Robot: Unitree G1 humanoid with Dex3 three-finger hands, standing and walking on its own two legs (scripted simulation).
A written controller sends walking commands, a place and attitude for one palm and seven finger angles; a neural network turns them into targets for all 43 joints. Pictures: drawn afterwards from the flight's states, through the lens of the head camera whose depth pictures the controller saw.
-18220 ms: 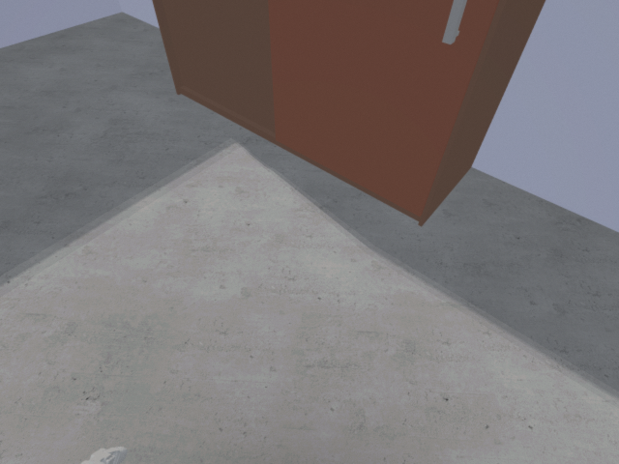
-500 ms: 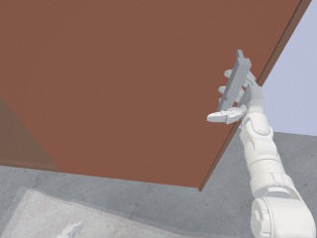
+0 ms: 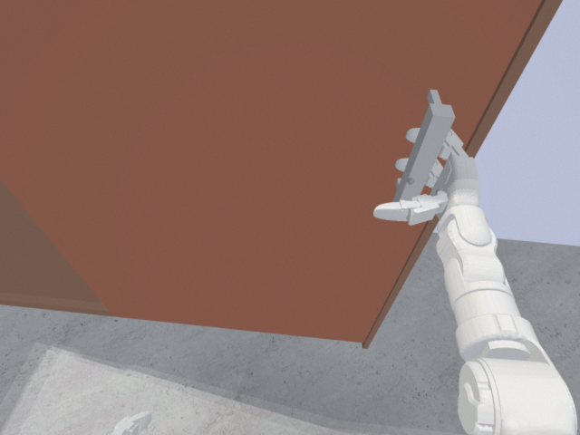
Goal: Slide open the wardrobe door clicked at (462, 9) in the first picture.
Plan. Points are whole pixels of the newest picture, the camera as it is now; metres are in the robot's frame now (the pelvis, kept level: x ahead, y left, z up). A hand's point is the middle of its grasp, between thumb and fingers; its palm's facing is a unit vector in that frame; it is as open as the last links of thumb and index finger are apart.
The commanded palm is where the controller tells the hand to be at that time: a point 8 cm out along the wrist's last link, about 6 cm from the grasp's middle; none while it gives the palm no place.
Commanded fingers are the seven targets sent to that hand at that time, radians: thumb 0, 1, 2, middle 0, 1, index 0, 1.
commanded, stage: grip the handle and tug to test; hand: right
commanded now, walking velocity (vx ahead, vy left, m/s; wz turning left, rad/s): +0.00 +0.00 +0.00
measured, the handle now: (416, 155) +0.50 -0.12 +0.14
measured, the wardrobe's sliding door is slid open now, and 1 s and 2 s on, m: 0.00 0.00 0.00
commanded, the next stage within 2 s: tug the door sideways, standing still in 1.28 s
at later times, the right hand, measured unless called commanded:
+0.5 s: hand (411, 178) +0.45 -0.11 +0.14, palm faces -0.05 +1.00 +0.02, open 6.3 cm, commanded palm +0.42 -0.16 +0.14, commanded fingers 0.00 -0.90 -0.90 0.45 1.40 0.45 1.40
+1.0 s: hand (407, 179) +0.45 -0.10 +0.14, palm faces -0.01 +1.00 +0.01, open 6.1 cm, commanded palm +0.41 -0.15 +0.14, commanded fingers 0.00 -0.90 -0.90 0.45 1.40 0.45 1.40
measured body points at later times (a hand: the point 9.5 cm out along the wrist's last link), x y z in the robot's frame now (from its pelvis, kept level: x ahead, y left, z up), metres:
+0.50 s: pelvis +0.00 +0.00 +0.00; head +0.03 +0.00 +0.45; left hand +0.07 +0.25 -0.12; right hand +0.45 -0.16 +0.14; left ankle -0.04 +0.11 -0.72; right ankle +0.04 -0.12 -0.72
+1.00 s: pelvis +0.01 +0.00 +0.00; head +0.03 +0.01 +0.45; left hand +0.08 +0.26 -0.12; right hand +0.44 -0.16 +0.14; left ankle -0.04 +0.11 -0.72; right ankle +0.04 -0.12 -0.72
